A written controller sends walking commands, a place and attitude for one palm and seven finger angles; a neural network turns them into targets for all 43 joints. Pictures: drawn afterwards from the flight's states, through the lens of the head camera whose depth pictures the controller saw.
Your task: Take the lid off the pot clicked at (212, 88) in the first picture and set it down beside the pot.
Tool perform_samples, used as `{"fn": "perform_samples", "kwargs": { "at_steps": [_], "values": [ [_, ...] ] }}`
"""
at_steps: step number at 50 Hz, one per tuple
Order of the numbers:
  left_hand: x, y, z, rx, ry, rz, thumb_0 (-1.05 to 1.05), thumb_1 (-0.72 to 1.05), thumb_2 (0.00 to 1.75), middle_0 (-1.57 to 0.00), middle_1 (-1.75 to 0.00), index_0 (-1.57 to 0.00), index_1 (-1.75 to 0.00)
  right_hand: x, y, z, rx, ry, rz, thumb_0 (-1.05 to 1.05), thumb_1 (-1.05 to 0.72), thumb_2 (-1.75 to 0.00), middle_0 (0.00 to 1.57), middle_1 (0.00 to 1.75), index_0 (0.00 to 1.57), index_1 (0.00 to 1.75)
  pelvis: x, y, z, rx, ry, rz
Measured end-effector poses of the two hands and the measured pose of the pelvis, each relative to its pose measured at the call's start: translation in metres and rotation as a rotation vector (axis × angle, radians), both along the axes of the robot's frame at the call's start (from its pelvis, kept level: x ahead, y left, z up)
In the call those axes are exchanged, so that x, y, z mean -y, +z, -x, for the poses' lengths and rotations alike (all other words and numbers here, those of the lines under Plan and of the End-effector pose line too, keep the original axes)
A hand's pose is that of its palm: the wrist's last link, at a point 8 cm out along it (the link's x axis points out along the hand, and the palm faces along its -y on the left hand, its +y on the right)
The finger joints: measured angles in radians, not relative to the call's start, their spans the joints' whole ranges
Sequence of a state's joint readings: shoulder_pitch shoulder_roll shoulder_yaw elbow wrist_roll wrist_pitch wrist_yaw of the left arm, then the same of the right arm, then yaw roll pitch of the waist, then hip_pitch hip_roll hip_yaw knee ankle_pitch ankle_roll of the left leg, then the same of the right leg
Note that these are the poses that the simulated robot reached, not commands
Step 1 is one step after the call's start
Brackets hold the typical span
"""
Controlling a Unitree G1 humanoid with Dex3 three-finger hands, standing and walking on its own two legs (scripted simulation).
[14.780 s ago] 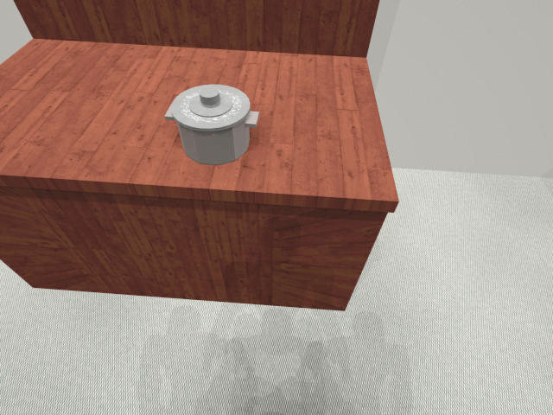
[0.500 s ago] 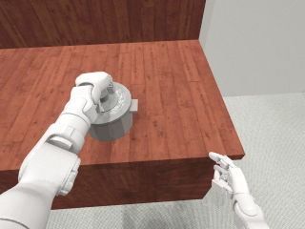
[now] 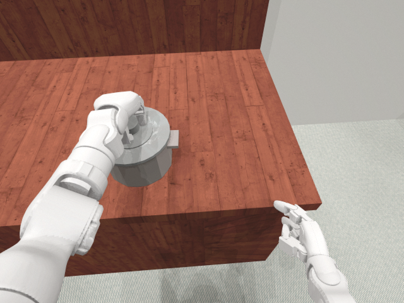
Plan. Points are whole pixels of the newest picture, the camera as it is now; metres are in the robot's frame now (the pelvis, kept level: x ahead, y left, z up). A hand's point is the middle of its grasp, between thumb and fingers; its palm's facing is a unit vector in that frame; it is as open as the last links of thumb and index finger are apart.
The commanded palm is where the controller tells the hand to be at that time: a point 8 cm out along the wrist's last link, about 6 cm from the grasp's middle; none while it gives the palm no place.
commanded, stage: close the fingers and squeeze the knob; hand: left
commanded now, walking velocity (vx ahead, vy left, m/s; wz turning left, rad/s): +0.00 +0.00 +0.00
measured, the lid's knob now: (128, 125) +0.49 +0.15 +0.06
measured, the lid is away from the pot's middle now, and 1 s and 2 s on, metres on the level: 0.00 0.00 0.01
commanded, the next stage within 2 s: lift the lid straight up in 0.94 s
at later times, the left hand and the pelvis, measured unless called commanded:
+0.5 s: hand (123, 128) +0.47 +0.15 +0.08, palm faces -0.35 -0.07 -0.93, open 7.4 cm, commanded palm +0.47 +0.16 +0.14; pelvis +0.00 +0.01 +0.00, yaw +0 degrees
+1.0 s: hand (123, 128) +0.47 +0.15 +0.08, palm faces -0.36 -0.07 -0.93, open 7.4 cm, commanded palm +0.47 +0.16 +0.14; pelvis +0.00 +0.00 +0.00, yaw +0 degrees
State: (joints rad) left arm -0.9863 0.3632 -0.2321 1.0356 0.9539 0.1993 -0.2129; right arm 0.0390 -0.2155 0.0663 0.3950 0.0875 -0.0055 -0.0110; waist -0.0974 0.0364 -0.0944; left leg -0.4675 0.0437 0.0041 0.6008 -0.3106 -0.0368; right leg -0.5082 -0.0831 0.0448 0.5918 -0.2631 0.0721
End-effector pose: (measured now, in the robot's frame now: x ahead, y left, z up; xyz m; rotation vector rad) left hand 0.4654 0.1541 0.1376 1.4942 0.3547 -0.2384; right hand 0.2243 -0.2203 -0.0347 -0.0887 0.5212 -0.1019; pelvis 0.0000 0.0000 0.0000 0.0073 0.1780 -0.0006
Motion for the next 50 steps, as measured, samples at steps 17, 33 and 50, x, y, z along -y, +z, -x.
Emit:
{"fn": "perform_samples", "kwargs": {
  "at_steps": [17, 33, 50],
  "values": [
    [-0.0030, 0.0011, -0.0010, 0.017, -0.014, 0.008, 0.00, 0.27, 0.69, -0.70, -0.97, -0.67, -0.95, -0.0020, 0.0008, 0.0005, -0.007, -0.014, 0.001, 0.02, -0.90, -0.90, 0.20, 0.30, 0.42, 0.42, -0.0068, 0.0001, -0.0031, -0.005, -0.005, 0.004],
    [-0.0026, 0.0016, 0.0005, 0.018, -0.001, 0.001, 0.00, 0.29, 0.64, -0.69, -0.95, -0.67, -0.93, -0.0033, 0.0009, 0.0014, -0.005, -0.012, 0.000, 0.02, -0.90, -0.90, 0.20, 0.30, 0.40, 0.41, -0.0072, -0.0001, -0.0009, -0.003, -0.005, 0.003],
    [-0.0026, 0.0016, -0.0005, 0.010, 0.002, 0.002, 0.00, 0.29, 0.64, -0.70, -0.96, -0.67, -0.94, -0.0012, 0.0006, 0.0008, -0.005, -0.007, 0.002, 0.02, -0.90, -0.90, 0.20, 0.30, 0.42, 0.41, -0.0040, -0.0002, -0.0015, -0.004, -0.002, 0.003]
  ]
}}
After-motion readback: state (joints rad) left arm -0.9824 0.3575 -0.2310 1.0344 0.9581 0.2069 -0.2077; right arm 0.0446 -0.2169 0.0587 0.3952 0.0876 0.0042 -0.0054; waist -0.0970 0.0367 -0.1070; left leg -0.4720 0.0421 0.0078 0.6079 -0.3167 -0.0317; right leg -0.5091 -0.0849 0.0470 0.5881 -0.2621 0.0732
